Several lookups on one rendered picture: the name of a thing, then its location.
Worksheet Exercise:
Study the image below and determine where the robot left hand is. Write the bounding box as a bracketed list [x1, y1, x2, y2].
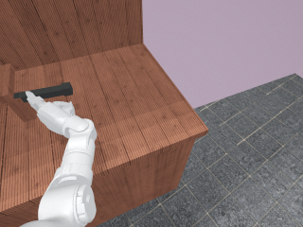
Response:
[26, 91, 76, 135]

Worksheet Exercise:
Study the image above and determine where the left robot forearm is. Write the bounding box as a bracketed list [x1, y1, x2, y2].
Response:
[38, 115, 98, 220]

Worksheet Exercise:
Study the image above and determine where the counter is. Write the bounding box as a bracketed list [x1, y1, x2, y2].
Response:
[0, 0, 209, 227]

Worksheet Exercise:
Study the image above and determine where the robot left upper arm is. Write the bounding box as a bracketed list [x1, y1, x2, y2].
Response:
[20, 183, 97, 227]

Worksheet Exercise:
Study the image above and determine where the tap lever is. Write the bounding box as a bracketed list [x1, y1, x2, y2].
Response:
[13, 82, 73, 103]

